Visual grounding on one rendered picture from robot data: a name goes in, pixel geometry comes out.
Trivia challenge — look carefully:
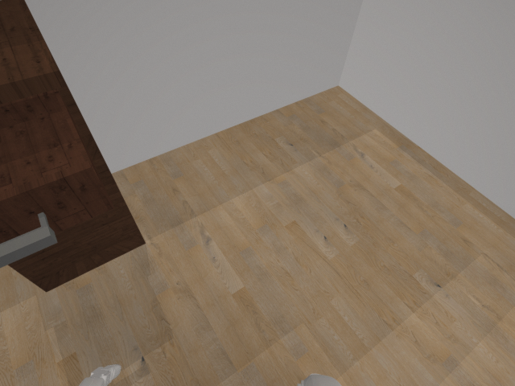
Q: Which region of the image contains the handle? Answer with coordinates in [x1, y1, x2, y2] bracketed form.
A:
[0, 212, 58, 268]

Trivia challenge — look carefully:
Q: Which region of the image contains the robot left hand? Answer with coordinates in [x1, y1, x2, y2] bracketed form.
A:
[79, 364, 121, 386]

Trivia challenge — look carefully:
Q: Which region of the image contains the drawer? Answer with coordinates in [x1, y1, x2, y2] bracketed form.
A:
[0, 89, 114, 244]

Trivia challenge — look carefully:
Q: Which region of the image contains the cabinet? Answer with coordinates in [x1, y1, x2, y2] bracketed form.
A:
[0, 0, 146, 292]

